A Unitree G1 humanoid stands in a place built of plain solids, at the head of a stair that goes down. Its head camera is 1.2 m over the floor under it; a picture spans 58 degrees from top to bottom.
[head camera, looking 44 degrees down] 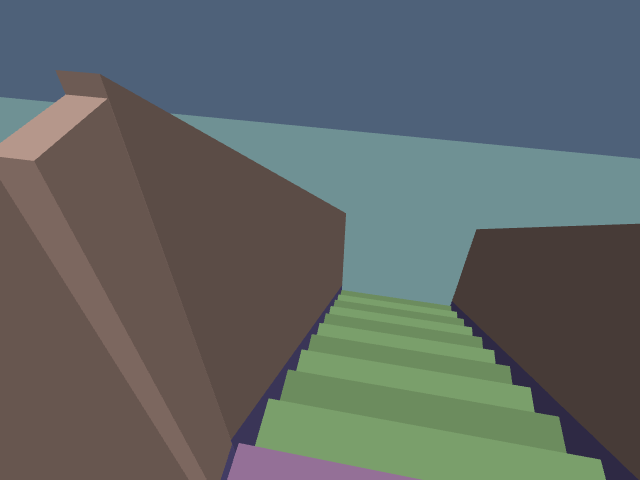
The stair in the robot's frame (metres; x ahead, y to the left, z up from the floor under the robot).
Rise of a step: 0.21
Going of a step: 0.23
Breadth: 1.06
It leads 11 degrees to the right of straight ahead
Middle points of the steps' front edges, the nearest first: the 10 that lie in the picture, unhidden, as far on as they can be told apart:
0.59 -0.35 -0.21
0.82 -0.39 -0.42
1.04 -0.43 -0.64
1.27 -0.47 -0.85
1.50 -0.52 -1.06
1.72 -0.56 -1.27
1.95 -0.60 -1.48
2.18 -0.65 -1.70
2.41 -0.69 -1.91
2.63 -0.73 -2.12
